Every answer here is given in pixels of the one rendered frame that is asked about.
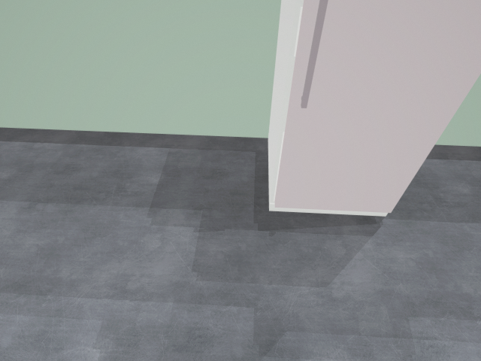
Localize fridge door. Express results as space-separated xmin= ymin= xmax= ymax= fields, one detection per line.
xmin=275 ymin=0 xmax=481 ymax=213

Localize handle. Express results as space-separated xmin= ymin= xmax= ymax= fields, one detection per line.
xmin=301 ymin=0 xmax=328 ymax=108

